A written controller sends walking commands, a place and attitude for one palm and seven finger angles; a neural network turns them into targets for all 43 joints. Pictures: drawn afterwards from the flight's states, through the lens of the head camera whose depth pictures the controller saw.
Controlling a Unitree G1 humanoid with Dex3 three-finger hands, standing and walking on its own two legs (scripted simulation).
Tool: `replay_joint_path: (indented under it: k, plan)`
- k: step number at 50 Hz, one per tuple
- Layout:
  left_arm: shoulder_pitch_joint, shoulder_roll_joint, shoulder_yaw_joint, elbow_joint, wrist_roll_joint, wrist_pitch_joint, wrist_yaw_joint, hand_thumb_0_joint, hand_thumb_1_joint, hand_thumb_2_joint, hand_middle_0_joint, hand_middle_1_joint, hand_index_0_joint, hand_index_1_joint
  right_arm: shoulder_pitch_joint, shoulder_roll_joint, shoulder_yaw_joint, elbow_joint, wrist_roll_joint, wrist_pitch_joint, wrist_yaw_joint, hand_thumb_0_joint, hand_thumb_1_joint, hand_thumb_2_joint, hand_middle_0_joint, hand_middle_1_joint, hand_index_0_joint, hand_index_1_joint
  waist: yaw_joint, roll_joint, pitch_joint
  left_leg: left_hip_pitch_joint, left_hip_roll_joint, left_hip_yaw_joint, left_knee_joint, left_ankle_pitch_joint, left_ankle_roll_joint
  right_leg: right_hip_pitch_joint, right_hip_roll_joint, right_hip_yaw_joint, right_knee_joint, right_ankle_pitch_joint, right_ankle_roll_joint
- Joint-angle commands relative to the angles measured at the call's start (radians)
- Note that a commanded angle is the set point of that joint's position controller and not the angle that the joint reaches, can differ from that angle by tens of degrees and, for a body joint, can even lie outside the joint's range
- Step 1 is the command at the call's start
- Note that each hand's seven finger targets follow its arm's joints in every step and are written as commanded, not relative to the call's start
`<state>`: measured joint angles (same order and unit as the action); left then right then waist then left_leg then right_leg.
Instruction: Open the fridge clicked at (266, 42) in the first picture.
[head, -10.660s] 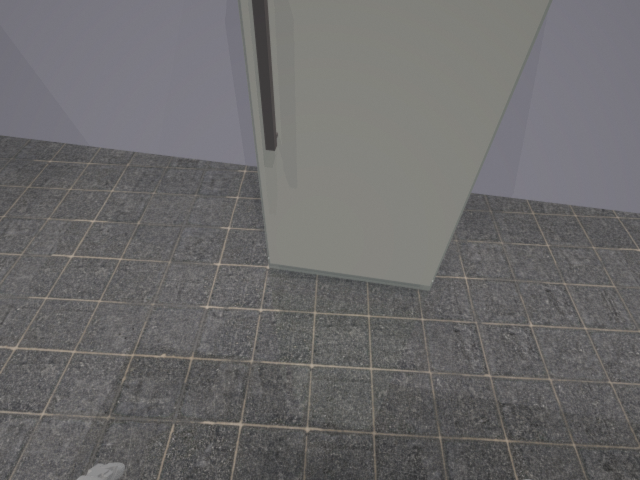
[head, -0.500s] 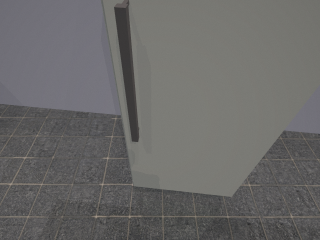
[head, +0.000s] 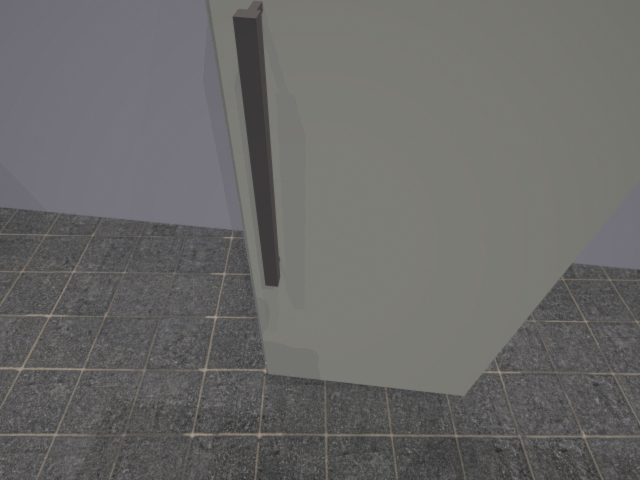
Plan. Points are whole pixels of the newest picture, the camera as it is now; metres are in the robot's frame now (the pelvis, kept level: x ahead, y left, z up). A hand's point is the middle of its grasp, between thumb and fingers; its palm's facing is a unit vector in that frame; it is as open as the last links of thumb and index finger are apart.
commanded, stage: look again from close up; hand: left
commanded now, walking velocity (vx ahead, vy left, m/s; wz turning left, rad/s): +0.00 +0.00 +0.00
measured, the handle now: (266, 178) +0.51 +0.11 +0.11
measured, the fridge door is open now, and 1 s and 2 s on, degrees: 0 0 0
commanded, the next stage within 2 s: raise the hand to about handle height in 0.52 s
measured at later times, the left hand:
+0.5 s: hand out of the picture +0.03 +0.22 -0.17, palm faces -0.04 -0.96 -0.28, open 7.4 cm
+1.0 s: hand (140, 457) +0.16 +0.22 -0.04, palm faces -0.05 -1.00 -0.04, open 8.4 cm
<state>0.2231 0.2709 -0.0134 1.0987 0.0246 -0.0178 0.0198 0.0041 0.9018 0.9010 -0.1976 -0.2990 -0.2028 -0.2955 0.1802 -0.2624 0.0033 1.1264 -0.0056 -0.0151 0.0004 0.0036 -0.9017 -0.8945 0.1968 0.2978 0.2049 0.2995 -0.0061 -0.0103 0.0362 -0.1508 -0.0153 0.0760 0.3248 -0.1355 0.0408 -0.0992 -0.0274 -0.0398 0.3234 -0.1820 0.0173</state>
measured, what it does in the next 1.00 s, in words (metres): lowers itself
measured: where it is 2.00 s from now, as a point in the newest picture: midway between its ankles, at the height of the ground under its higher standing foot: outside the picture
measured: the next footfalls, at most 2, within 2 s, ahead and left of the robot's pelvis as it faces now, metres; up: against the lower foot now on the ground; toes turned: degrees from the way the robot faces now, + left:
none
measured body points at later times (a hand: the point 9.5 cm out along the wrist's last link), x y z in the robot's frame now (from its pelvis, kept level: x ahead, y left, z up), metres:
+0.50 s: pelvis +0.01 +0.00 +0.00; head +0.01 +0.01 +0.45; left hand +0.04 +0.27 -0.15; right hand +0.05 -0.27 -0.14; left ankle +0.03 +0.09 -0.75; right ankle +0.00 -0.13 -0.75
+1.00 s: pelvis -0.03 -0.02 -0.07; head +0.00 -0.01 +0.38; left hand +0.15 +0.28 -0.03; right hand +0.19 -0.26 -0.11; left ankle +0.03 +0.09 -0.75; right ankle +0.00 -0.13 -0.75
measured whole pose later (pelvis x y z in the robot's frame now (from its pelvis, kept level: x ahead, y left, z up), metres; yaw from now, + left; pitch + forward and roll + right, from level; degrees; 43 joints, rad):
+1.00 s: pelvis -0.03 -0.02 -0.07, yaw +1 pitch +8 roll -1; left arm 0.33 0.33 0.34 0.31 -0.39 -0.50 -0.60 0.01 0.65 0.79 -0.22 -0.46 -0.22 -0.46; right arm 0.18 -0.27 -0.01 0.53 0.03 -0.29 0.01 0.01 -0.90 -0.89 0.20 0.30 0.21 0.30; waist 0.01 -0.02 -0.09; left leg -0.75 0.04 0.04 1.01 -0.40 0.02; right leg -0.68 -0.01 -0.07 1.00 -0.46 -0.02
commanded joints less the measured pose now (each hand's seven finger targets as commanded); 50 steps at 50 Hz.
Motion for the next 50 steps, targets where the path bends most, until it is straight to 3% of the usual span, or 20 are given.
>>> replay_joint_path:
  k: [1, 11, 23, 30, 31, 32, 33, 34, 35, 36, 37, 38, 39, 40, 41, 42, 43, 45, 47, 50]
  plan:
    - [0.008, 0.156, 0.035, -0.044, -0.006, -0.012, 0.009, 0.0, 0.9, 0.9, -0.2, -0.3, -0.2, -0.3, -0.006, -0.175, -0.036, -0.049, -0.003, -0.014, -0.01, 0.0, -0.9, -0.9, 0.2, 0.3, 0.2, 0.3, 0.003, 0.02, -0.011, 0.011, 0.142, -0.144, -0.086, -0.016, -0.025, -0.045, -0.105, 0.096, -0.063, 0.024, -0.033]
    - [0.008, 0.156, 0.037, -0.039, -0.003, -0.009, 0.007, 0.0, 0.9, 0.9, -0.2, -0.3, -0.2, -0.3, -0.001, -0.178, -0.038, -0.052, -0.003, -0.014, -0.011, 0.0, -0.9, -0.9, 0.2, 0.3, 0.2, 0.3, 0.004, 0.011, 0.002, -0.001, 0.144, -0.15, -0.107, -0.07, -0.026, -0.052, -0.103, 0.092, -0.058, 0.011, -0.029]
    - [0.007, 0.159, 0.041, -0.036, -0.004, -0.012, 0.008, 0.0, 0.9, 0.9, -0.2, -0.3, -0.2, -0.3, 0.005, -0.179, -0.038, -0.051, -0.002, -0.021, -0.014, 0.0, -0.9, -0.9, 0.2, 0.3, 0.2, 0.3, 0.004, 0.01, -0.032, 0.027, 0.147, -0.144, -0.087, 0.04, -0.022, -0.027, -0.106, 0.09, -0.051, 0.065, -0.03]
    - [-0.001, 0.163, 0.041, -0.037, -0.004, -0.01, 0.007, 0.0, 0.9, 0.9, -0.2, -0.3, -0.2, -0.3, -0.002, -0.183, -0.038, -0.049, -0.002, -0.02, -0.014, 0.0, -0.9, -0.9, 0.2, 0.3, 0.2, 0.3, 0.005, 0.014, -0.014, 0.021, 0.145, -0.147, -0.097, 0.008, -0.023, -0.037, -0.106, 0.09, -0.057, 0.041, -0.029]
    - [0.07, 0.042, 0.008, -0.024, 0.003, -0.028, 0.046, 0.0, 0.9, 0.9, -0.2, -0.3, -0.2, -0.3, 0.006, -0.097, -0.015, -0.101, 0.002, -0.029, -0.005, 0.0, -0.9, -0.9, 0.2, 0.3, 0.2, 0.3, 0.008, 0.044, 0.013, -0.023, 0.161, -0.078, 0.084, 0.143, -0.036, -0.092, -0.115, 0.088, 0.023, 0.123, -0.022]
    - [-0.593, 0.553, 0.509, -1.35, -0.151, -0.196, 0.021, 0.0, 0.877, 0.89, -0.202, -0.315, -0.202, -0.315, -0.01, -0.185, -0.086, -0.386, 0.009, -0.115, -0.083, 0.0, -0.9, -0.9, 0.2, 0.3, 0.2, 0.3, -0.04, 0.336, -0.307, 0.25, -0.002, -0.102, 0.098, 0.234, -0.087, -0.046, -0.004, 0.016, 0.065, 0.289, -0.027]
    - [-0.202, 0.235, 0.195, -1.191, -0.132, -0.188, 0.014, 0.0, 0.853, 0.88, -0.203, -0.33, -0.203, -0.33, -0.008, -0.113, 0.003, -0.393, 0.019, -0.213, -0.103, 0.0, -0.9, -0.9, 0.2, 0.3, 0.2, 0.3, 0.029, 0.32, -0.386, 0.309, 0.049, -0.075, 0.055, 0.448, -0.112, -0.045, -0.004, -0.051, 0.128, 0.157, -0.071]
    - [0.069, 0.134, 0.249, -1.019, -0.168, -0.134, 0.008, 0.0, 0.83, 0.87, -0.205, -0.345, -0.205, -0.345, 0.046, -0.108, -0.026, -0.388, 0.021, -0.253, -0.071, 0.0, -0.9, -0.9, 0.2, 0.3, 0.2, 0.3, 0.009, 0.11, -0.315, 0.248, 0.077, -0.079, 0.062, 0.418, -0.085, -0.131, 0.029, -0.056, 0.149, 0.039, -0.049]
    - [-0.029, 0.099, 0.199, -1.129, -0.187, -0.16, -0.023, 0.0, 0.807, 0.86, -0.207, -0.36, -0.207, -0.36, 0.032, -0.139, -0.04, -0.426, 0.022, -0.266, -0.058, 0.0, -0.9, -0.9, 0.2, 0.3, 0.2, 0.3, -0.03, 0.049, -0.188, 0.123, 0.06, -0.1, 0.099, 0.256, -0.064, -0.192, 0.036, -0.061, 0.146, 0.033, -0.04]
    - [-0.037, 0.105, 0.239, -1.057, -0.203, -0.203, -0.061, 0.0, 0.783, 0.85, -0.208, -0.375, -0.208, -0.375, 0.018, -0.153, -0.065, -0.455, 0.017, -0.278, -0.05, 0.0, -0.9, -0.9, 0.2, 0.3, 0.2, 0.3, -0.031, -0.017, -0.096, 0.007, 0.049, -0.104, 0.128, 0.091, -0.05, -0.246, 0.032, -0.063, 0.137, 0.004, -0.037]
    - [0.104, 0.07, 0.268, -0.896, -0.221, -0.25, -0.106, 0.0, 0.76, 0.84, -0.21, -0.39, -0.21, -0.39, 0.025, -0.145, -0.075, -0.466, 0.014, -0.278, -0.041, 0.0, -0.9, -0.9, 0.2, 0.3, 0.2, 0.3, -0.027, -0.087, 0.032, -0.118, 0.035, -0.11, 0.15, -0.03, -0.046, -0.309, 0.042, -0.076, 0.145, -0.054, -0.042]
    - [0.18, 0.027, 0.269, -0.817, -0.256, -0.326, -0.167, 0.0, 0.737, 0.83, -0.212, -0.405, -0.212, -0.405, 0.011, -0.144, -0.078, -0.488, 0.013, -0.281, -0.026, 0.0, -0.9, -0.9, 0.2, 0.3, 0.2, 0.3, -0.001, -0.152, 0.033, -0.214, 0.026, -0.112, 0.2, -0.102, -0.047, -0.372, 0.044, -0.086, 0.198, -0.11, -0.042]
    - [0.251, 0.024, 0.298, -0.757, -0.28, -0.407, -0.236, 0.0, 0.713, 0.82, -0.213, -0.42, -0.213, -0.42, -0.019, -0.144, -0.081, -0.512, 0.012, -0.282, -0.014, 0.0, -0.9, -0.9, 0.2, 0.3, 0.2, 0.3, 0.032, -0.165, 0.032, -0.317, 0.018, -0.106, 0.255, -0.169, -0.052, -0.438, 0.046, -0.084, 0.266, -0.178, -0.047]
    - [0.282, 0.014, 0.297, -0.735, -0.309, -0.486, -0.313, 0.0, 0.69, 0.81, -0.215, -0.435, -0.215, -0.435, -0.047, -0.141, -0.081, -0.542, 0.013, -0.289, -0.001, 0.0, -0.9, -0.9, 0.2, 0.3, 0.2, 0.3, 0.048, -0.126, -0.001, -0.387, 0.008, -0.094, 0.32, -0.212, -0.054, -0.496, 0.039, -0.067, 0.328, -0.227, -0.052]
    - [0.314, 0.048, 0.337, -0.726, -0.33, -0.559, -0.391, 0.0, 0.667, 0.8, -0.217, -0.45, -0.217, -0.45, -0.062, -0.141, -0.084, -0.571, 0.018, -0.298, 0.013, 0.0, -0.9, -0.9, 0.2, 0.3, 0.2, 0.3, 0.065, -0.071, -0.054, -0.433, 0.006, -0.087, 0.38, -0.238, -0.058, -0.529, 0.031, -0.045, 0.384, -0.264, -0.06]
    - [0.302, 0.111, 0.388, -0.734, -0.337, -0.617, -0.47, 0.0, 0.643, 0.79, -0.218, -0.465, -0.218, -0.465, -0.045, -0.15, -0.092, -0.597, 0.02, -0.307, 0.029, 0.0, -0.9, -0.9, 0.2, 0.3, 0.2, 0.3, 0.076, 0.032, -0.122, -0.438, 0.002, -0.079, 0.434, -0.205, -0.057, -0.522, 0.024, -0.018, 0.436, -0.236, -0.074]
    - [0.243, 0.172, 0.41, -0.798, -0.361, -0.655, -0.55, 0.0, 0.62, 0.78, -0.22, -0.48, -0.22, -0.48, -0.064, -0.158, -0.09, -0.642, 0.022, -0.318, 0.036, 0.0, -0.9, -0.9, 0.2, 0.3, 0.2, 0.3, 0.067, 0.026, -0.201, -0.463, 0.004, -0.082, 0.48, -0.199, -0.052, -0.523, 0.016, 0.007, 0.469, -0.233, -0.072]
    - [0.222, 0.244, 0.488, -0.858, -0.425, -0.618, -0.635, 0.0, 0.573, 0.76, -0.223, -0.51, -0.223, -0.51, -0.071, -0.16, -0.088, -0.726, 0.038, -0.324, 0.025, 0.0, -0.9, -0.9, 0.2, 0.3, 0.2, 0.3, 0.082, -0.009, -0.302, -0.504, 0.005, -0.07, 0.523, -0.231, -0.035, -0.526, 0.014, 0.054, 0.483, -0.306, -0.058]
    - [0.111, 0.294, 0.543, -0.948, -0.493, -0.546, -0.646, 0.0, 0.527, 0.74, -0.227, -0.54, -0.227, -0.54, -0.046, -0.16, -0.078, -0.757, 0.046, -0.321, 0.002, 0.0, -0.9, -0.9, 0.2, 0.3, 0.2, 0.3, 0.072, 0.022, -0.285, -0.537, 0.008, -0.073, 0.539, -0.308, -0.03, -0.537, 0.015, 0.101, 0.441, -0.455, -0.048]
    - [-0.046, 0.259, 0.476, -1.195, -0.502, -0.508, -0.593, 0.0, 0.457, 0.71, -0.232, -0.585, -0.232, -0.585, -0.009, -0.145, -0.065, -0.753, 0.046, -0.33, -0.033, 0.0, -0.9, -0.9, 0.2, 0.3, 0.2, 0.3, 0.024, 0.1, -0.301, -0.459, 0.021, -0.089, 0.546, -0.294, -0.012, -0.538, 0.026, 0.1, 0.417, -0.422, -0.04]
